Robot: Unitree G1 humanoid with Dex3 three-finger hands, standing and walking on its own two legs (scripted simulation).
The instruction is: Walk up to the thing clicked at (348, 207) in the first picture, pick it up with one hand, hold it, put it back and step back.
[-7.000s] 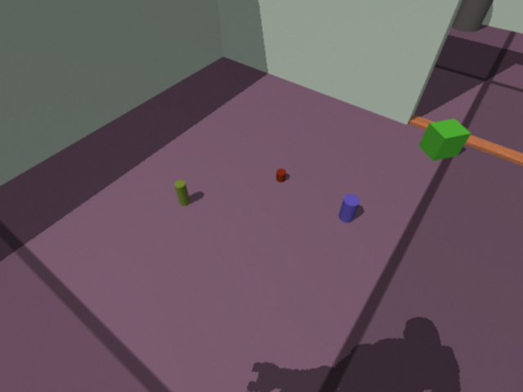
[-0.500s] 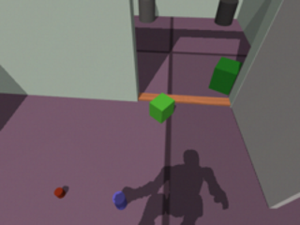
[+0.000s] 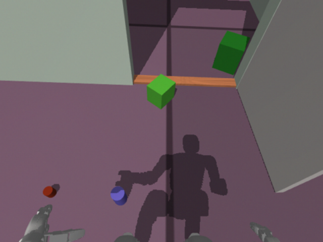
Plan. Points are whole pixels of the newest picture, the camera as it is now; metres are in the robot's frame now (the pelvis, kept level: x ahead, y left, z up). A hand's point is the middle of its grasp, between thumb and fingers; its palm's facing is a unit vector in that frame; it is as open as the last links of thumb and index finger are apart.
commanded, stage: go down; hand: left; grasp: from the side
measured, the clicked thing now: (119, 196) +0.37 +0.22 -0.68
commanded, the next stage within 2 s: none
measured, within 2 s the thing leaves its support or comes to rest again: neither
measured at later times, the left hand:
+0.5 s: hand (56, 240) +0.15 +0.29 -0.17, palm faces +0.12 -0.93 -0.34, open 17.0 cm
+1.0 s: hand (55, 217) +0.22 +0.35 -0.27, palm faces +0.19 -0.95 -0.26, open 17.3 cm
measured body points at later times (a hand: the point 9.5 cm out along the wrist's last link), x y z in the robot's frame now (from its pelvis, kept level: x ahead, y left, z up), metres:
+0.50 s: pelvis +0.00 +0.01 -0.06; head +0.09 +0.03 +0.38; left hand +0.14 +0.34 -0.15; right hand +0.18 -0.24 -0.14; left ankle +0.01 +0.13 -0.71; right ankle +0.01 -0.13 -0.71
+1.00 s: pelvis -0.05 +0.00 -0.20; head +0.13 +0.04 +0.22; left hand +0.20 +0.40 -0.25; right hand +0.15 -0.26 -0.30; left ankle +0.01 +0.13 -0.71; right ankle +0.01 -0.13 -0.71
